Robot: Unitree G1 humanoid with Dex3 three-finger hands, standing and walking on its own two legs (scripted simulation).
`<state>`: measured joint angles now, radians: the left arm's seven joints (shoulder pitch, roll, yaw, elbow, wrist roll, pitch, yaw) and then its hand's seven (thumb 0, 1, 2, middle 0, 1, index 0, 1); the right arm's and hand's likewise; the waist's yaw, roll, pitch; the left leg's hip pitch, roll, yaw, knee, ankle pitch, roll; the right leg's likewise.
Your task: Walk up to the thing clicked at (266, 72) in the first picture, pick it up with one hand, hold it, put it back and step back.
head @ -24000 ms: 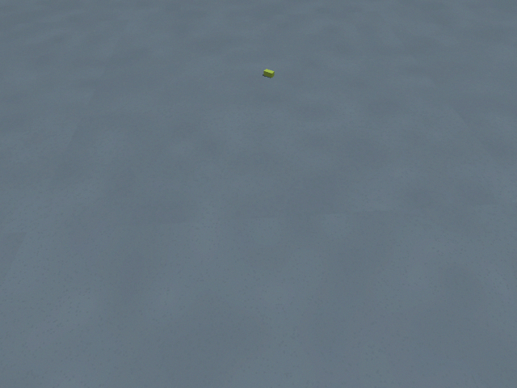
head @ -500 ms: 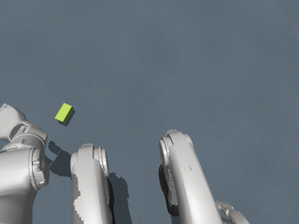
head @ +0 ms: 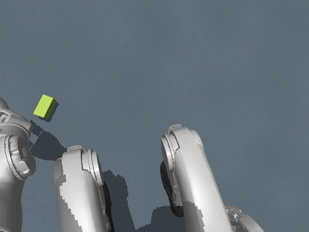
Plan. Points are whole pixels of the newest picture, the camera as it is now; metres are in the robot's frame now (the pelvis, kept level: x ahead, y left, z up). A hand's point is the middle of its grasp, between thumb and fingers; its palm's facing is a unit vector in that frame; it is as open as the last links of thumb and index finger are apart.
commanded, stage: rise first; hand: left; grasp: from above
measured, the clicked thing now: (45, 107) +0.49 +0.28 -0.32
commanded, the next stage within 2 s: approach in 0.38 s
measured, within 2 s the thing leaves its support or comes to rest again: neither
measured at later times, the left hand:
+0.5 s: hand (15, 113) +0.45 +0.32 -0.19, palm faces -0.22 -0.36 -0.90, open 12.5 cm
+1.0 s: hand (49, 92) +0.51 +0.24 -0.23, palm faces -0.20 -0.37 -0.91, open 13.9 cm
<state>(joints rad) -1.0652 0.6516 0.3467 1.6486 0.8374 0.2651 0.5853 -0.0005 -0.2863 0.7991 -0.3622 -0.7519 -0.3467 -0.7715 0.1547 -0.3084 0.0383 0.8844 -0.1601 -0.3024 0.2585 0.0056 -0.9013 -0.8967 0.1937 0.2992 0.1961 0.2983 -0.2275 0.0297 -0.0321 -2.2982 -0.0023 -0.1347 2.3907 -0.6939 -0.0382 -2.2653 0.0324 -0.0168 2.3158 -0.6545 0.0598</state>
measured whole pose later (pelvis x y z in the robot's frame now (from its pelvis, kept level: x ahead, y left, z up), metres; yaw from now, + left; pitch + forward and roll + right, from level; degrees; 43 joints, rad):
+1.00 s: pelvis +0.00 +0.01 -0.01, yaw -6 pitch +31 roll -12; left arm -1.36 0.92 0.37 1.90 0.84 0.32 0.82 0.00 -0.51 0.94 -0.17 -0.98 -0.16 -0.99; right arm 0.17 -0.38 0.23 0.82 -0.25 -0.35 0.37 0.00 -0.92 -0.90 0.19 0.30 0.19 0.30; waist -0.47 -0.07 0.17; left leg -2.31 0.00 -0.25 2.47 -0.72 -0.04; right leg -2.23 0.06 -0.12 2.31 -0.64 0.07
